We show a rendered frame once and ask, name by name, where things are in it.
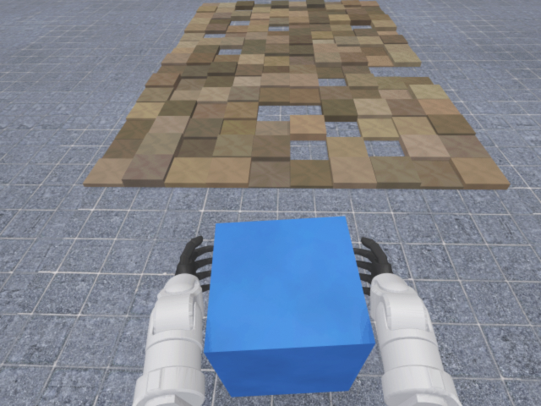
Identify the carton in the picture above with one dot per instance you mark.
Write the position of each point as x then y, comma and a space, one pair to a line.
286, 311

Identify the left robot forearm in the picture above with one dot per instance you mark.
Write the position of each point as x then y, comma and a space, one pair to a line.
172, 371

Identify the robot right hand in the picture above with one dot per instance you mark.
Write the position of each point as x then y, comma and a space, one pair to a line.
378, 258

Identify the right robot forearm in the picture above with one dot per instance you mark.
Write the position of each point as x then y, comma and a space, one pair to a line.
414, 374

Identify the robot left hand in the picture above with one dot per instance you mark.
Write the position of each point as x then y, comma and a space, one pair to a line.
188, 264

